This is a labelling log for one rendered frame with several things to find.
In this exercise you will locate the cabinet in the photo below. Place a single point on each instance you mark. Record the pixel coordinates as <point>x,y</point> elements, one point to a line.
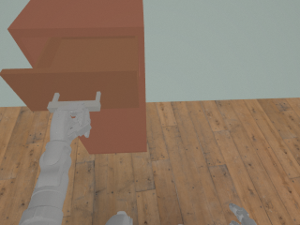
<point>113,131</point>

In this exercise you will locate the robot left forearm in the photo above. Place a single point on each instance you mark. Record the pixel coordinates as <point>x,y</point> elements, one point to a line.
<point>47,200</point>

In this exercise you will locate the left robot thigh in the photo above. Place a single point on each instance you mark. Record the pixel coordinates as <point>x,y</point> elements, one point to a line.
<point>120,219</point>

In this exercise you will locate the left robot hand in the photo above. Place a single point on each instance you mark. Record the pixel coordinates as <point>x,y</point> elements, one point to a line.
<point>65,128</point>

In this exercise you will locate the handle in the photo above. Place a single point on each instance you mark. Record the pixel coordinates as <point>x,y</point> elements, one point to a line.
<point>92,105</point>

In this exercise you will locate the robot left shin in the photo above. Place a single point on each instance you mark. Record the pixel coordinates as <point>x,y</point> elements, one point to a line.
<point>121,213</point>

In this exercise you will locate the right robot hand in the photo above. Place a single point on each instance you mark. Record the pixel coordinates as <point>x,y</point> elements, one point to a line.
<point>241,214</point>

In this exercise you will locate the drawer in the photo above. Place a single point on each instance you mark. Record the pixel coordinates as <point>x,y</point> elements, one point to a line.
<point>77,68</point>

